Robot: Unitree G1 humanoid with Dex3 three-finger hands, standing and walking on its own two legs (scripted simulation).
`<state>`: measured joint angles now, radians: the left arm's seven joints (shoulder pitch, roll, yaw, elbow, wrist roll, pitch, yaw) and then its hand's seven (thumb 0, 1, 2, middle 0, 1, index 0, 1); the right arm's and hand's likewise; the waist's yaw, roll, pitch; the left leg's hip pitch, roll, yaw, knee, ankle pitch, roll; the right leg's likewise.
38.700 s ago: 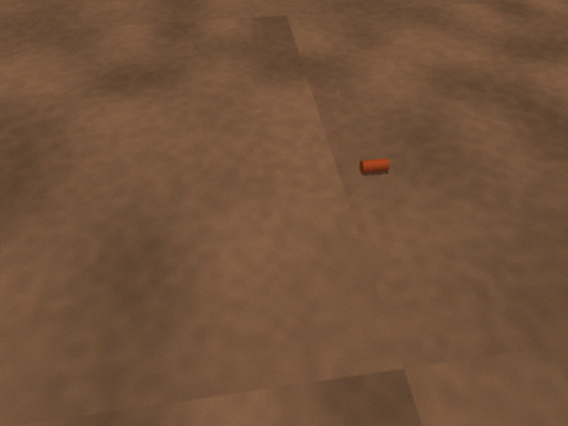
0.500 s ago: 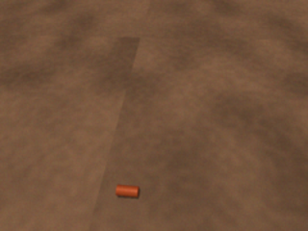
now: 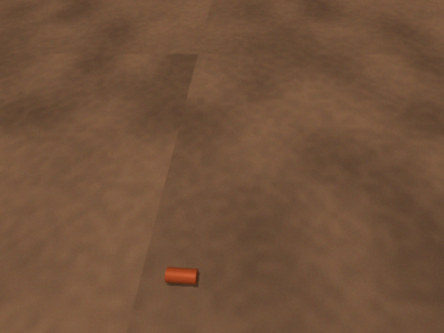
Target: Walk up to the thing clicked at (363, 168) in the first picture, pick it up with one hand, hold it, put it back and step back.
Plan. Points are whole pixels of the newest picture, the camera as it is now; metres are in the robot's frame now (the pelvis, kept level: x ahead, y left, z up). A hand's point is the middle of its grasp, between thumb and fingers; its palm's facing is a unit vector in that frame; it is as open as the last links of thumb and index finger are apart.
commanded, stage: stand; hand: left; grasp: from above
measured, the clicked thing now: (181, 275) +0.47 +0.23 -0.75
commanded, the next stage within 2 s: step back in 1.40 s
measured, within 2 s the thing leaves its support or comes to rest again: neither
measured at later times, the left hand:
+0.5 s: hand out of the picture +0.08 +0.23 -0.16, palm faces +0.00 -0.94 -0.33, open 7.4 cm
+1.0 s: hand out of the picture +0.09 +0.24 -0.15, palm faces -0.01 -0.94 -0.34, open 7.4 cm
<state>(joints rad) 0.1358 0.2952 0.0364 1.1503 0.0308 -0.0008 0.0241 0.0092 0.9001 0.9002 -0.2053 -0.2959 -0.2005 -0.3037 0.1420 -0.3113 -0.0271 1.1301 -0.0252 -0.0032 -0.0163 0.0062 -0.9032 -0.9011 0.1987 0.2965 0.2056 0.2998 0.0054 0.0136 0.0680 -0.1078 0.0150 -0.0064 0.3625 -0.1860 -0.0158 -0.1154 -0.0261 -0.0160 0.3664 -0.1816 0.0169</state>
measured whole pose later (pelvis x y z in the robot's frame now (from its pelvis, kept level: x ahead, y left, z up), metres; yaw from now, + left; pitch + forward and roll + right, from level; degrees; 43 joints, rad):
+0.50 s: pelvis +0.01 +0.00 +0.00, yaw -1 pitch -3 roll +0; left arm 0.10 0.30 0.03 1.17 0.02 -0.01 0.01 0.01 0.90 0.90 -0.21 -0.30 -0.20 -0.30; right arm 0.12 -0.31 -0.01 1.14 -0.02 -0.01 -0.01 0.01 -0.90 -0.90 0.20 0.30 0.21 0.30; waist 0.00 0.01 0.06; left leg -0.09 0.03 0.00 0.33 -0.19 -0.02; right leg -0.10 -0.01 -0.01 0.33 -0.18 0.01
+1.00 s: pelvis +0.01 +0.00 +0.00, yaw -1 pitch -3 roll +0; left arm 0.10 0.32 0.03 1.15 0.02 -0.01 0.01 0.01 0.90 0.90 -0.21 -0.30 -0.20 -0.30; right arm 0.11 -0.33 -0.01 1.14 -0.02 -0.01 -0.01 0.01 -0.90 -0.90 0.20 0.30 0.21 0.30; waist 0.00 0.01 0.06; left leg -0.08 0.03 0.01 0.32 -0.18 -0.02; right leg -0.10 -0.01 0.00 0.33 -0.18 0.01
